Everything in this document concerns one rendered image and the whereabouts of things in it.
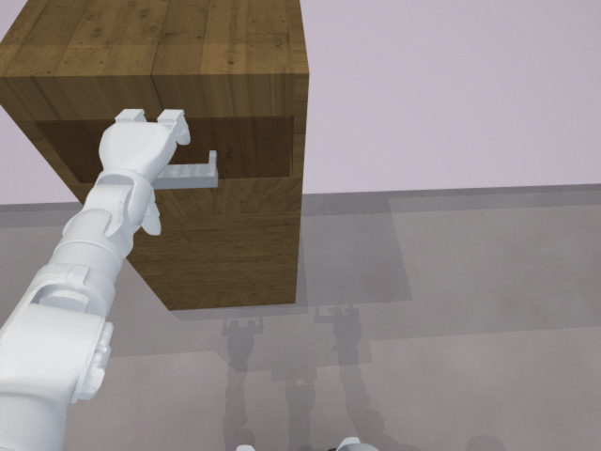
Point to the handle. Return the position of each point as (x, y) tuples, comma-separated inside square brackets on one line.
[(181, 176)]

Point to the left robot forearm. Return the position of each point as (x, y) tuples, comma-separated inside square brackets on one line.
[(82, 272)]

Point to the robot left hand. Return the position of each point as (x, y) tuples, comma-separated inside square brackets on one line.
[(145, 148)]

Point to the cabinet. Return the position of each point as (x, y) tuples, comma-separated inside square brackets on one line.
[(228, 246)]

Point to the robot left upper arm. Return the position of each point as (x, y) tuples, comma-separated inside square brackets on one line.
[(53, 357)]

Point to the drawer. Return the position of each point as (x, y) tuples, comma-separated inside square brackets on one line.
[(246, 147)]

